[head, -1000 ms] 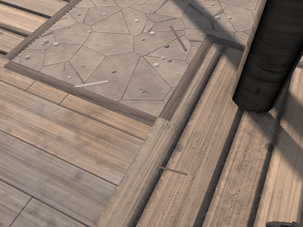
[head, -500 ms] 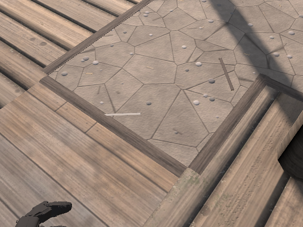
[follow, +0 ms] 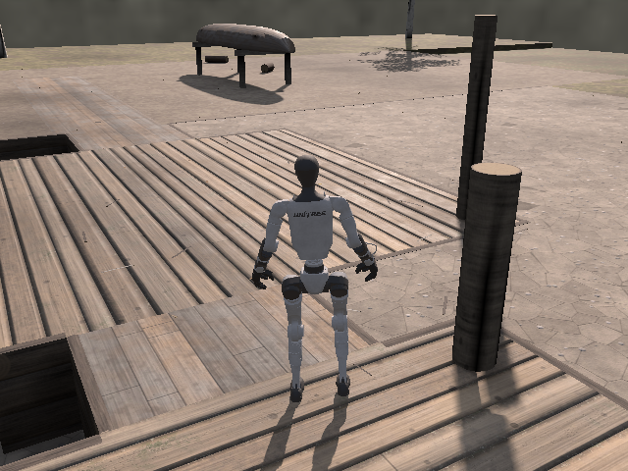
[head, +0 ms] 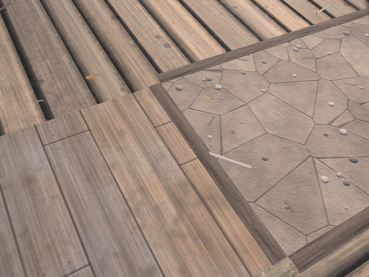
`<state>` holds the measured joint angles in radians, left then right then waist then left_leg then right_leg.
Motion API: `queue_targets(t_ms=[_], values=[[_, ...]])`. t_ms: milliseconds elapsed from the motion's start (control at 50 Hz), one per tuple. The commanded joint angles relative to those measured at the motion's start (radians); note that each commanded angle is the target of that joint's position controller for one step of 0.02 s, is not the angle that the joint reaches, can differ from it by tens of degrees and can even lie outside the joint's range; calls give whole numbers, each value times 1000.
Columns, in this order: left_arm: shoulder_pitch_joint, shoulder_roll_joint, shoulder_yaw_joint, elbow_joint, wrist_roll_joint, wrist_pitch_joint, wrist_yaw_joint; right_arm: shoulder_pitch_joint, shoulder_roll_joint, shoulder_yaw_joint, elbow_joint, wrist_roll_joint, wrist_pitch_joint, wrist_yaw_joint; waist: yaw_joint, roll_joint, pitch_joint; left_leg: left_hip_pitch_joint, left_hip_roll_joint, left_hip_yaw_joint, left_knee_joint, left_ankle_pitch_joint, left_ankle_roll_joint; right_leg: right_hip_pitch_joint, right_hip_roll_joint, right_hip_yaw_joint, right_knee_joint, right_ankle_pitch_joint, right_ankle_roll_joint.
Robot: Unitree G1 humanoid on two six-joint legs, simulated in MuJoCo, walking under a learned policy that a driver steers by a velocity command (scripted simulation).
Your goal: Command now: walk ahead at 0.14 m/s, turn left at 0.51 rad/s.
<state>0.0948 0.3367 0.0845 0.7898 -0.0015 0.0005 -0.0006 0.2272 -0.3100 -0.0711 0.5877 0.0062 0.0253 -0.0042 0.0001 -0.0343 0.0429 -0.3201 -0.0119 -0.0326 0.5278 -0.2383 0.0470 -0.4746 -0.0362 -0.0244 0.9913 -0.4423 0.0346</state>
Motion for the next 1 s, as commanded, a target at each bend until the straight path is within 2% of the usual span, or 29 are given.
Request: queue_targets(t_ms=[20,60,100,140,200,240,260,280,300,320,340,360,400,440,580,780,1000], values=[[-69,101,27,-75,3,-29,-1,-6,-145,-34,-65,-7,-29,-18,-13,189,-68,221,229,-354,-294,-81,175,-226,-19,69,26,111,-2],[-45,75,18,-58,6,-35,-2,-27,-135,-28,-73,-21,-34,-28,2,176,-104,219,202,-262,-253,236,164,-139,-5,56,-62,168,17],[-38,42,3,-46,9,-33,-5,-19,-141,-30,-63,-17,-32,-30,-3,161,-133,203,183,-201,-210,396,161,-37,6,46,-169,181,36],[-47,35,-6,-47,4,-25,-10,-2,-152,-32,-50,-15,-24,-26,-18,168,-130,174,191,-203,-195,404,173,30,10,42,-240,174,43],[-52,56,-6,-51,-2,-18,-14,-3,-142,-25,-33,-15,-15,-15,-29,173,-102,137,207,-246,-179,353,180,90,12,47,-320,164,33],[-37,54,-7,-47,1,-22,-17,-28,-120,-13,-23,-9,-13,-11,-10,166,-93,121,198,-263,-145,317,161,157,15,42,-429,206,11],[-14,45,-10,-40,7,-27,-19,-44,-101,-5,-18,-3,-14,-11,16,149,-93,100,177,-259,-123,272,131,234,17,37,-556,319,-5],[-2,54,-12,-38,23,-32,-17,-20,-71,7,-4,-11,-21,-11,19,117,-105,78,139,-253,-109,208,83,323,-21,81,-635,472,-23],[21,109,-6,-42,34,-35,-10,12,-41,17,4,-35,-29,-12,-5,24,-140,47,70,-198,-28,84,27,413,-139,187,-626,708,-59],[-25,131,-7,-32,31,-32,-6,109,-25,18,15,-39,-31,-13,-91,-118,-147,30,1,-128,-28,-79,-18,398,-193,231,-577,738,-156],[-70,62,-21,-37,17,-30,-10,79,-46,20,24,-47,-27,-18,-66,-128,-142,100,22,-107,-65,-39,-47,320,-173,237,-598,567,-182],[-83,44,-27,-42,15,-32,-17,39,-87,7,30,-37,-22,-20,-36,-87,-105,94,14,-106,-63,5,-44,305,-115,189,-595,481,-148],[-59,63,-27,-27,11,-42,-21,0,-97,3,24,-28,-7,-26,-11,-52,-106,109,20,-118,-57,119,-32,304,-77,151,-575,464,-110],[-40,59,-31,-6,9,-49,-20,2,-80,6,28,-26,-2,-25,-9,-34,-112,131,27,-125,-67,163,-28,314,-66,135,-561,488,-99],[-56,48,-40,34,5,-36,-13,14,-61,4,70,-22,-3,-30,2,28,-102,145,29,-124,-86,211,-43,343,-48,118,-542,514,-104],[-69,45,-45,118,5,-25,-9,33,-64,-2,145,-21,-7,-43,4,33,-64,161,34,-114,-116,187,-57,335,-29,114,-578,420,-98],[-57,47,-47,199,4,-16,6,47,-52,4,253,-17,-21,-51,11,26,-33,149,30,-93,-138,133,-66,320,-18,123,-615,308,-97]])
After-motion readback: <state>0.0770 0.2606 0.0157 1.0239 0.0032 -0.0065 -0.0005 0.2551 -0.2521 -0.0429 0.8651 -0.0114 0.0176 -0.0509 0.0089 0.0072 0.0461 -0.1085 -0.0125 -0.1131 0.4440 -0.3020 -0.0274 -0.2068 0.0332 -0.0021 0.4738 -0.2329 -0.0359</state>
